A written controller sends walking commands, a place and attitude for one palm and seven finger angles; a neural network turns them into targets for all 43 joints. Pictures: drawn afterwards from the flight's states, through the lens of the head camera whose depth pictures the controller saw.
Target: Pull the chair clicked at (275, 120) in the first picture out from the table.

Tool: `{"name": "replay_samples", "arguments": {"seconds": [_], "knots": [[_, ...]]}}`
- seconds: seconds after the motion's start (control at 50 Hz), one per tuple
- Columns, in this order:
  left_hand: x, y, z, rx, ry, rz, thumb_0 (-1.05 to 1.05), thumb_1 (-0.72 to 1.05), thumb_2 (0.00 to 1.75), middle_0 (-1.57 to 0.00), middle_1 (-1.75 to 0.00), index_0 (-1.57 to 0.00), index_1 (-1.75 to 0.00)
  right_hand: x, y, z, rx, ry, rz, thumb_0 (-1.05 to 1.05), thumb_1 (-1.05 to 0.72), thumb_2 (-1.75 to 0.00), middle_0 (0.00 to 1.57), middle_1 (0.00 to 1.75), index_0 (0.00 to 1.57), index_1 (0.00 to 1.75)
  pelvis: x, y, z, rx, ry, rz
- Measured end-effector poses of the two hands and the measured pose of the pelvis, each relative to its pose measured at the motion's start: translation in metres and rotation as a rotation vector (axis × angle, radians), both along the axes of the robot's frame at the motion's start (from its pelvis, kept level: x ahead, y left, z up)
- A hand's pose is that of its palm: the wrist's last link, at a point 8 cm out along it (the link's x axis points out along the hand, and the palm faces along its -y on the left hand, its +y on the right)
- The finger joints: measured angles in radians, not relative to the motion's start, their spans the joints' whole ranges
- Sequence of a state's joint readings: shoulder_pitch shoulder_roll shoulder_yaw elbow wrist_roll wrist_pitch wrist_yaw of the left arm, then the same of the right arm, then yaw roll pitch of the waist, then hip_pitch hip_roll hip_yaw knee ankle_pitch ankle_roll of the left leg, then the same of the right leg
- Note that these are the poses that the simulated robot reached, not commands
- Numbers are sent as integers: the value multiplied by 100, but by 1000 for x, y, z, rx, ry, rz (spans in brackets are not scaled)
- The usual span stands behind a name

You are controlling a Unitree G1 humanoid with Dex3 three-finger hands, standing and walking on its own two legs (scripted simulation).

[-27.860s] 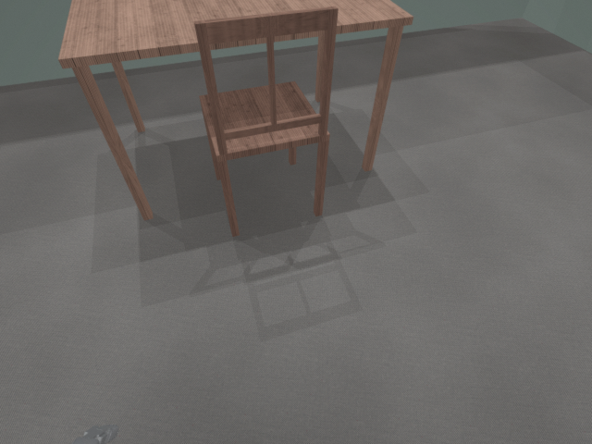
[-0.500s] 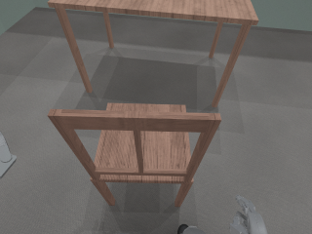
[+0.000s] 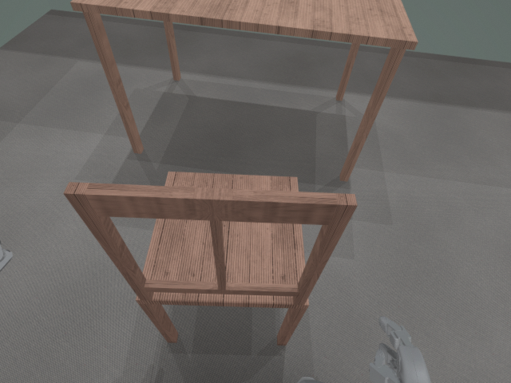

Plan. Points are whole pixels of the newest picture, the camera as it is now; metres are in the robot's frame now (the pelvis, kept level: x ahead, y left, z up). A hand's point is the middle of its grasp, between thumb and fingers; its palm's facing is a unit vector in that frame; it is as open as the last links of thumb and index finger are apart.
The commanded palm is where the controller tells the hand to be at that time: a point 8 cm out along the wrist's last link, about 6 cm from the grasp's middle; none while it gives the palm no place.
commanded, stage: step back with the hand held close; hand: left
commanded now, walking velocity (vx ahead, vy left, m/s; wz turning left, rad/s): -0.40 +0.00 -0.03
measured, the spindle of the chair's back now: (219, 257) +0.34 +0.09 -0.07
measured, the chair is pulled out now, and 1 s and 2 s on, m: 0.64 0.64 0.64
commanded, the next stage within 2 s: stop stepping back and stand still in 0.60 s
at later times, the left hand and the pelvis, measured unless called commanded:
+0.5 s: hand out of the picture +0.13 +0.23 +0.19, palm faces +0.36 -0.80 -0.48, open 7.4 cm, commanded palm +0.07 +0.27 +0.20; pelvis -0.09 -0.02 +0.01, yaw -4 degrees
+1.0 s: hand out of the picture -0.03 +0.20 +0.20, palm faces +0.43 -0.79 -0.44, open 7.4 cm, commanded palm -0.08 +0.25 +0.20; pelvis -0.22 -0.05 +0.02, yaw -1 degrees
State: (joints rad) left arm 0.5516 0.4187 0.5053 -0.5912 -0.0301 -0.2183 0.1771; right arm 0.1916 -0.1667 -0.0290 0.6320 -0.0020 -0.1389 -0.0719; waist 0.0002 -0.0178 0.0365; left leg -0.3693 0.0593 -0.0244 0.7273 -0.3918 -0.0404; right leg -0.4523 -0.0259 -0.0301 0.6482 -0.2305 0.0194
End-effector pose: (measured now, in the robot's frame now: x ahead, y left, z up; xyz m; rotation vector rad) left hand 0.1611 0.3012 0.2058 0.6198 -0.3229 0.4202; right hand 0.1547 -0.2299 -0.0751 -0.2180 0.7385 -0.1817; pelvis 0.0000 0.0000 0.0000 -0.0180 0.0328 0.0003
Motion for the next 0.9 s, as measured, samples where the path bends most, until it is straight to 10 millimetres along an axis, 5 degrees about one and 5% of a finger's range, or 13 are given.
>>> {"name": "replay_samples", "arguments": {"seconds": [0.12,0.32,0.44,0.54,0.64,0.74,0.9], "knots": [[-2,-15,-6,-56,29,-51,1,88,90,-21,-31,-21,-30,-8,-5,-2,0,46,4,1,-90,-90,21,30,20,30,-17,1,5,8,9,21],[-48,10,-1,-37,78,-33,1,88,90,-21,-31,-21,-30,-44,8,21,-31,17,8,1,-90,-90,21,30,20,30,-48,8,17,-23,13,-3],[-60,-13,9,-78,11,-75,1,89,90,-21,-31,-21,-30,-70,10,19,24,-6,42,1,-90,-90,21,30,20,30,-73,-2,21,-31,4,-47],[-72,-44,3,-21,84,-143,1,89,90,-20,-30,-21,-30,-98,-9,7,66,-20,34,1,-90,-90,21,30,20,30,-108,-23,14,-40,0,-61],[-104,-65,4,4,148,-205,1,88,90,-21,-31,-21,-30,-144,-39,11,42,38,-63,1,-90,-90,21,30,20,30,-133,-30,19,10,14,-68],[-136,-52,1,27,139,-165,1,88,89,-21,-31,-21,-30,-184,-61,14,-45,53,-124,1,-90,-90,21,30,20,30,-159,-29,14,4,14,-45],[-198,-55,-4,-51,93,-70,1,89,90,-21,-31,-21,-30,-235,-61,16,-12,6,-73,1,-90,-90,20,30,20,30,-202,-44,15,-2,-57,-29]]}}
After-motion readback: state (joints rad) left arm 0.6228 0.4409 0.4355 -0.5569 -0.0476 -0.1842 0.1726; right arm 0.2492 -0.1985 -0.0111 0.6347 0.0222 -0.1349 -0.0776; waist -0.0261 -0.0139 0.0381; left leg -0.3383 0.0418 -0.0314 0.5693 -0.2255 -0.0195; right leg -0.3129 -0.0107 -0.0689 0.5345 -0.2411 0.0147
